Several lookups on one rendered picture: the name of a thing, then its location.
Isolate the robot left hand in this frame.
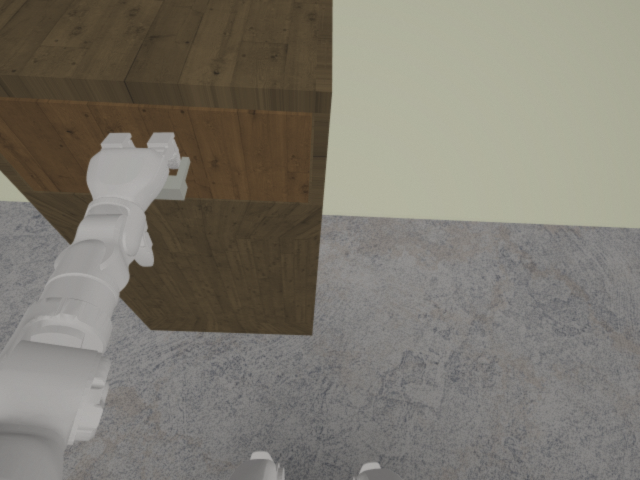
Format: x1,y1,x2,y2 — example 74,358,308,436
86,132,181,267

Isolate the drawer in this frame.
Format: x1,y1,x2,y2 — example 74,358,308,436
0,97,312,203

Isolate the left robot shin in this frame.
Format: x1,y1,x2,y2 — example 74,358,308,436
250,451,274,462

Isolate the handle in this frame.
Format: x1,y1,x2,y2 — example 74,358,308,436
155,157,190,200

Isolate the robot left upper arm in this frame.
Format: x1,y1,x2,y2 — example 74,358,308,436
0,340,111,480

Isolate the robot left thigh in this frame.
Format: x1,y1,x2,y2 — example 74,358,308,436
228,459,285,480

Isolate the cabinet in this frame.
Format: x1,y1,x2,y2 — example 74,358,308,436
0,0,333,336

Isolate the left robot forearm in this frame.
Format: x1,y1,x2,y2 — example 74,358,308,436
0,197,146,373

